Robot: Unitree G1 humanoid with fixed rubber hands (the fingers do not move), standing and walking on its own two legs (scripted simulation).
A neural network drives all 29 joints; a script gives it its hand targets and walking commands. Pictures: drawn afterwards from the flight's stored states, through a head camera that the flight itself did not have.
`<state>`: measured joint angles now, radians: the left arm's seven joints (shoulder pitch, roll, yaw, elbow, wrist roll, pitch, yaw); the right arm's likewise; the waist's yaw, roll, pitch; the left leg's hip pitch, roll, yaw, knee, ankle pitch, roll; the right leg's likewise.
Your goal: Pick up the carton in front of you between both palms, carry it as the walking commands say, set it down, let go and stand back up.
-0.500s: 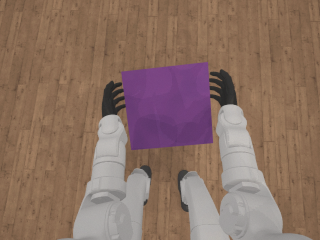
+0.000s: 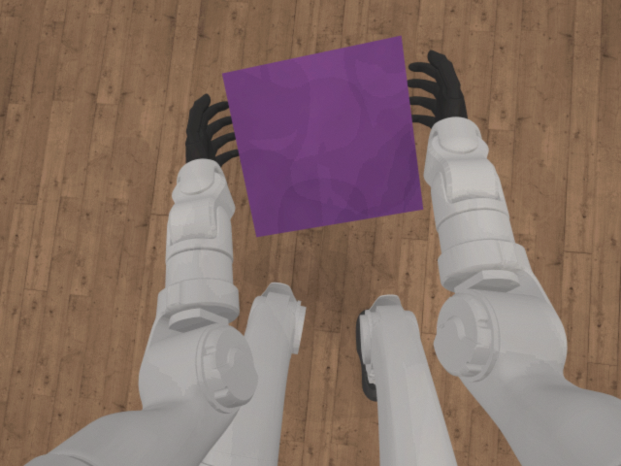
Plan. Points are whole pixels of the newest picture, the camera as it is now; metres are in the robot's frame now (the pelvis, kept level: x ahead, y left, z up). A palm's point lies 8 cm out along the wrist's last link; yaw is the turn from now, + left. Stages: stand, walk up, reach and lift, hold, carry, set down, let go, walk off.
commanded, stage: set down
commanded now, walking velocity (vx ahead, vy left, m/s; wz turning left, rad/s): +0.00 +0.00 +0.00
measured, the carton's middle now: (326, 145) +0.50 +0.04 -0.21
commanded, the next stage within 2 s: none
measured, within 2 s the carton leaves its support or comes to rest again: rests again in 1.22 s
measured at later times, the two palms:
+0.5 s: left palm (238, 170) +0.46 +0.18 -0.25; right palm (418, 129) +0.54 -0.11 -0.23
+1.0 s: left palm (241, 158) +0.50 +0.20 -0.33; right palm (402, 121) +0.59 -0.10 -0.33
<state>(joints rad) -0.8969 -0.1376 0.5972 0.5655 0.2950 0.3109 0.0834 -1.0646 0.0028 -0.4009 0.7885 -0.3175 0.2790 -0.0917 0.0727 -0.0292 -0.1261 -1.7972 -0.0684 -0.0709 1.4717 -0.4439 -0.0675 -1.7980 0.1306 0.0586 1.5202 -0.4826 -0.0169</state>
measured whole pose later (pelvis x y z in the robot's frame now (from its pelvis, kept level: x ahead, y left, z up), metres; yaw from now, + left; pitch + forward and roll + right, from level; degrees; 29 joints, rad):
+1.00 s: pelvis +0.00 +0.00 -0.17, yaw +2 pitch +44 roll +4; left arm -1.32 -0.01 0.63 0.67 0.15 0.25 0.11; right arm -1.60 -0.32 -0.16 1.12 -0.10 0.24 -0.02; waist 0.10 -0.01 0.25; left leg -2.25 -0.11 -0.03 2.09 -0.61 -0.09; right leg -2.25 0.14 0.04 2.15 -0.66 -0.01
